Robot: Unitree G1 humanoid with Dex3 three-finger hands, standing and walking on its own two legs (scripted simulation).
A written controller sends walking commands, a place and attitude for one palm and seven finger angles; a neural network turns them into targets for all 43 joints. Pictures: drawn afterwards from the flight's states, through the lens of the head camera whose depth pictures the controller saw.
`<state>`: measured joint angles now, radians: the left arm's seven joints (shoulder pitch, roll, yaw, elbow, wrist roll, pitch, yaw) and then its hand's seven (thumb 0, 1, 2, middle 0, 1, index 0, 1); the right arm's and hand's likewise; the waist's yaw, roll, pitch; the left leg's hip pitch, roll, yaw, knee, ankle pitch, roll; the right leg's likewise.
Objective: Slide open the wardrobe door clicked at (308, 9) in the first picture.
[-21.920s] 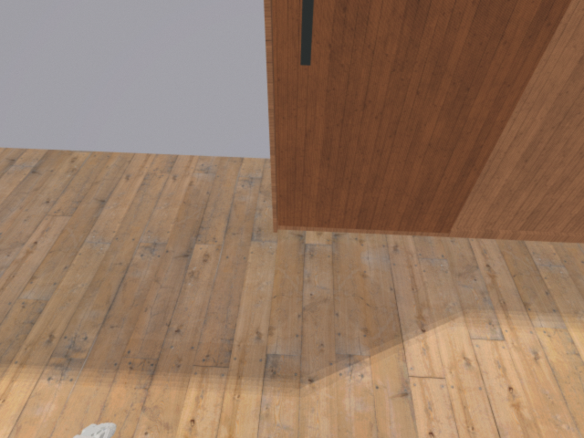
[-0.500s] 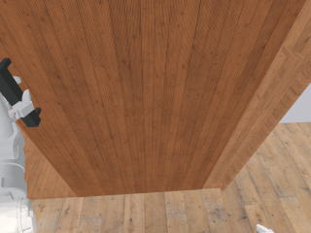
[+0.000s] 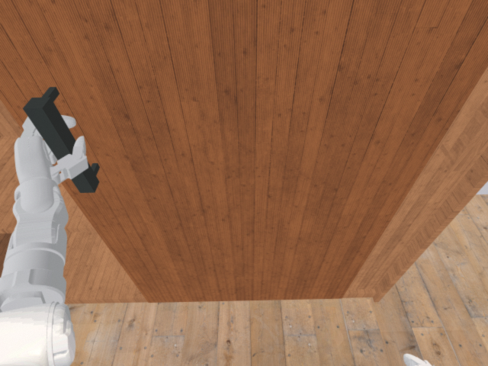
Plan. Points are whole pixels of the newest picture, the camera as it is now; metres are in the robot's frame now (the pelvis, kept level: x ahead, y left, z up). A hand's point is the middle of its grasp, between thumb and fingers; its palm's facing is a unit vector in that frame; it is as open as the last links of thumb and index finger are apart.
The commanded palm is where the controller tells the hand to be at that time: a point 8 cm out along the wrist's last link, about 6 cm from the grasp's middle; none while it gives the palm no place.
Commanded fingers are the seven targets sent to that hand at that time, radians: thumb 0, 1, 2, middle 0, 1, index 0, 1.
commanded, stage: stop walking and hold the door there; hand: left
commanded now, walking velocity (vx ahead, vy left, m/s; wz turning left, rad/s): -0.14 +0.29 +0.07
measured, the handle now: (71, 142) +0.44 +0.32 +0.14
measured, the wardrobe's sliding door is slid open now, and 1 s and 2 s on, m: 0.60 0.60 0.60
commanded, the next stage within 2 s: loosen the grip on the handle in 1.40 s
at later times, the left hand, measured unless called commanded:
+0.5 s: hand (75, 161) +0.39 +0.30 +0.14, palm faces +0.25 -0.95 -0.17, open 6.2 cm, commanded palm +0.36 +0.34 +0.13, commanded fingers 0.00 0.90 0.90 -0.45 -1.40 -0.45 -1.40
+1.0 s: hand (75, 161) +0.39 +0.29 +0.14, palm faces +0.26 -0.95 -0.18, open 6.4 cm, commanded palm +0.36 +0.33 +0.13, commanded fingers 0.00 0.90 0.90 -0.45 -1.40 -0.45 -1.40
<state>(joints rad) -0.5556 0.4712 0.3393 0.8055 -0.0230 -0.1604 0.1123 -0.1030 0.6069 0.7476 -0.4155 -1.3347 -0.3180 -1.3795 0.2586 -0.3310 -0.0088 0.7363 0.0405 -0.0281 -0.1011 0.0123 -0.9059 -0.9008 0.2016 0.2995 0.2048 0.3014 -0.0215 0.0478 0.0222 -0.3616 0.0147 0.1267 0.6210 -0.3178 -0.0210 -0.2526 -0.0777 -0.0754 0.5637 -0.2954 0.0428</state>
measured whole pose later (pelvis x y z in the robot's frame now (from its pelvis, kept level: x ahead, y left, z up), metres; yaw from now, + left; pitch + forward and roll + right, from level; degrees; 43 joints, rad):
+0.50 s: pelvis -0.04 +0.08 +0.00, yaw -4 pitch -1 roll -2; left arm -0.59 0.39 0.24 0.56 -0.05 -0.13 0.07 -0.10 0.66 0.75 -0.44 -1.36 -0.28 -1.40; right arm 0.20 -0.25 0.05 0.66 0.02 -0.09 -0.06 0.01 -0.90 -0.90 0.20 0.30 0.21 0.30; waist 0.01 0.01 0.11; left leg -0.42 0.00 0.06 0.65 -0.27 -0.04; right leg -0.14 0.00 -0.08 0.55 -0.39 -0.01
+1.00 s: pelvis -0.05 +0.08 +0.00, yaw -6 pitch +1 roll -1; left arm -0.56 0.43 0.28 0.67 -0.08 -0.12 0.08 -0.06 0.67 0.77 -0.44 -1.31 -0.24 -1.39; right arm 0.25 -0.25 0.05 0.71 0.01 -0.09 -0.09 0.01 -0.90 -0.90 0.20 0.30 0.21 0.30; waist -0.02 0.02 0.04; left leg -0.39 0.02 0.12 0.47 -0.11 0.05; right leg -0.13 0.00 -0.07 0.47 -0.35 -0.01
